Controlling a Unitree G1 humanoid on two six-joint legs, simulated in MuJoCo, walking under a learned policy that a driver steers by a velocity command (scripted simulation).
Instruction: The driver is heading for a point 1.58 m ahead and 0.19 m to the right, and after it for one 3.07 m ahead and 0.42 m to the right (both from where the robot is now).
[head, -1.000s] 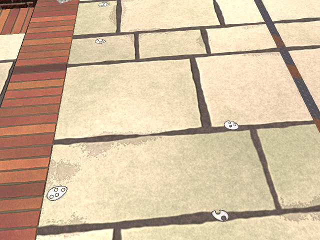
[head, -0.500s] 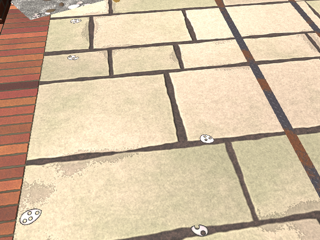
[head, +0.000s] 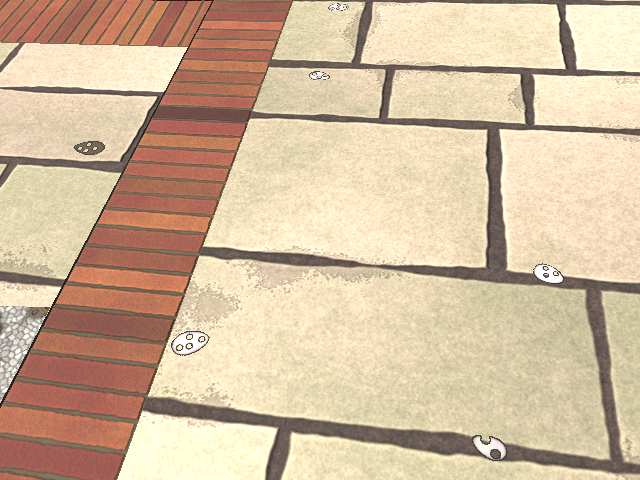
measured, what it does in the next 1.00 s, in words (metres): walks ahead, turning right: left foot, then right foot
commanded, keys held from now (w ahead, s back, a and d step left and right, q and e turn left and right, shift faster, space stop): no key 0.22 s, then e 0.24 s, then w+e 0.44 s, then w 0.06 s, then w+q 0.04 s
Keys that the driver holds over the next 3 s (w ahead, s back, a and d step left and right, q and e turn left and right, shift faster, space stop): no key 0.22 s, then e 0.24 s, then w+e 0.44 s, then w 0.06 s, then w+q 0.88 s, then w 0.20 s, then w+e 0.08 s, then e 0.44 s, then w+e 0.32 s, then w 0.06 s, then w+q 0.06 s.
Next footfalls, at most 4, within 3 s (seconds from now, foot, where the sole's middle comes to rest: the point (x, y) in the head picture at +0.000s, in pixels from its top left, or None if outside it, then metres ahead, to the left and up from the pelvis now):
0.30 left None -0.02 0.15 -0.78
0.70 right None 0.02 -0.12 -0.78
1.20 left None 0.43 -0.05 -0.78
1.66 right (514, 395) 0.66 -0.31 -0.78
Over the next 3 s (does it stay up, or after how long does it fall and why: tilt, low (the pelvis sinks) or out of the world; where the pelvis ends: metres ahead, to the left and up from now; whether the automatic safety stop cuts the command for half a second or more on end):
stays up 1.02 -0.15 0.00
